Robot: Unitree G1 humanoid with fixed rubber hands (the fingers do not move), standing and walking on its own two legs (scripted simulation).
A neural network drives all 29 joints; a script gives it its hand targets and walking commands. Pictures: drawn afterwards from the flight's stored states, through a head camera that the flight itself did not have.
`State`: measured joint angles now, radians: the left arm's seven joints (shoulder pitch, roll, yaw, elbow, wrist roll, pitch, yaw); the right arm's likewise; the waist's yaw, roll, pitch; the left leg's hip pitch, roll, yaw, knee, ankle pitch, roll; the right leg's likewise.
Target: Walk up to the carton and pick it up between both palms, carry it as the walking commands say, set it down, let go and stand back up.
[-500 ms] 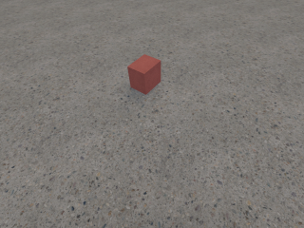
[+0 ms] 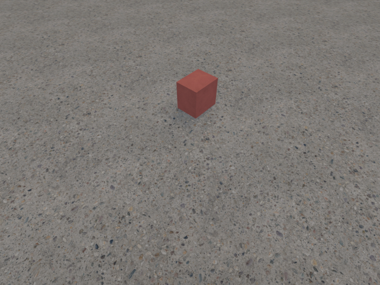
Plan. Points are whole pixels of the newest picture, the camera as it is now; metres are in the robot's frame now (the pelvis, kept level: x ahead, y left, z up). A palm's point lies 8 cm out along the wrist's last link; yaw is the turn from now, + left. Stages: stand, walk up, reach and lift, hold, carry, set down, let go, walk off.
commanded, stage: walk up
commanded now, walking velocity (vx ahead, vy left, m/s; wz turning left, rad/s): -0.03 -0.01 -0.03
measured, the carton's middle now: (197, 93) +1.61 -0.03 -0.65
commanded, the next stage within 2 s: none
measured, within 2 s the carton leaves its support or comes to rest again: neither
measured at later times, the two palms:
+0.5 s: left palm out of the picture -0.02 +0.22 -0.13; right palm out of the picture -0.01 -0.26 -0.14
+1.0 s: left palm out of the picture -0.03 +0.21 -0.14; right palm out of the picture -0.04 -0.27 -0.15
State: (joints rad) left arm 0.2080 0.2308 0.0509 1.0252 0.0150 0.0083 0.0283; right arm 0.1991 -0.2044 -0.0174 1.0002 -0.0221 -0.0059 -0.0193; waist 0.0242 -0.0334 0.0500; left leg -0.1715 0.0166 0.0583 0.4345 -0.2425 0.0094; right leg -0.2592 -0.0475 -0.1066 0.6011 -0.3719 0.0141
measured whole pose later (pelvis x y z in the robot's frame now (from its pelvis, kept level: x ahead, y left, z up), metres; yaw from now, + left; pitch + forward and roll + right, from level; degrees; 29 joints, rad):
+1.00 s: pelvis -0.04 -0.04 +0.00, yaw +4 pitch -1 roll -1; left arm 0.23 0.18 0.05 1.10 0.02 -0.02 0.03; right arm 0.29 -0.19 -0.02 1.10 -0.04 -0.01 -0.02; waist -0.02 0.04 0.04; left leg -0.19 0.08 0.06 0.51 -0.27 -0.03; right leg -0.16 0.00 -0.18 0.42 -0.25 -0.05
